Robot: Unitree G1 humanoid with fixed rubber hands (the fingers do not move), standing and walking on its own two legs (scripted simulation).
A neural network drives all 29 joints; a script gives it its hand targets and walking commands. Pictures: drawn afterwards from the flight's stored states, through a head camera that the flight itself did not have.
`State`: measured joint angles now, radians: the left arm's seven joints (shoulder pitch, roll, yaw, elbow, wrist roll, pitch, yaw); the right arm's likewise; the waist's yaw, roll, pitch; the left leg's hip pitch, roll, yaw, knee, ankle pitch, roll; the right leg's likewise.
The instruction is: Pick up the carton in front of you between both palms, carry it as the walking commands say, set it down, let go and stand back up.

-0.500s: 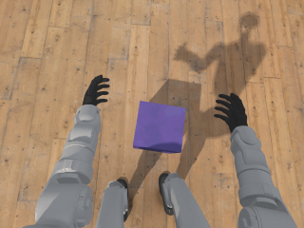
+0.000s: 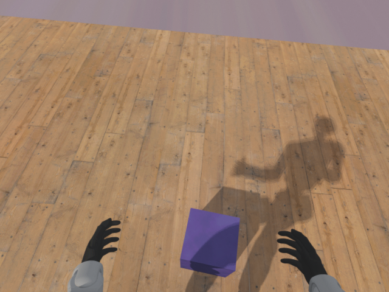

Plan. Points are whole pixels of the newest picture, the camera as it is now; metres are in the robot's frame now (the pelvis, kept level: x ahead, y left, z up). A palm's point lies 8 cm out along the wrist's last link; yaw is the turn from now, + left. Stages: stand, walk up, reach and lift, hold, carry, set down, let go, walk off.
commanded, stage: let go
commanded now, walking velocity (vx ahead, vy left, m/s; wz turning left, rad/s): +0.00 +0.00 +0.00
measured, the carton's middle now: (208, 244) +0.35 -0.10 -0.64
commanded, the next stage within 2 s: stand in 0.64 s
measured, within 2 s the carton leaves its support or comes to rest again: neither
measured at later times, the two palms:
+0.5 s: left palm (67, 290) +0.17 +0.24 -0.06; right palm (315, 258) +0.19 -0.23 -0.04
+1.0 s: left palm out of the picture +0.10 +0.30 -0.07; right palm (337, 291) +0.13 -0.28 -0.09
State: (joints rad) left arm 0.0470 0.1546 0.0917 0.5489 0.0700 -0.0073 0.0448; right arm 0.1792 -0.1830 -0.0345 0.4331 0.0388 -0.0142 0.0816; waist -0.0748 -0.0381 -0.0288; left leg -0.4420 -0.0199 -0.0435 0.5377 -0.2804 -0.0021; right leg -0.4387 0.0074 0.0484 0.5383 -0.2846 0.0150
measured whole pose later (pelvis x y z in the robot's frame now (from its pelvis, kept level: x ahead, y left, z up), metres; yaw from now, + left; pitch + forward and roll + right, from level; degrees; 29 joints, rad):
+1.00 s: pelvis +0.00 +0.00 +0.00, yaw +0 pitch -1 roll +0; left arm 0.25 0.35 0.05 0.72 0.05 0.01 0.01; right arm 0.21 -0.35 -0.04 0.72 -0.04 0.00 -0.01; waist 0.01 0.04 -0.01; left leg -0.22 -0.01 -0.05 0.55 -0.32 0.00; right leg -0.21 0.01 0.04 0.53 -0.31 0.01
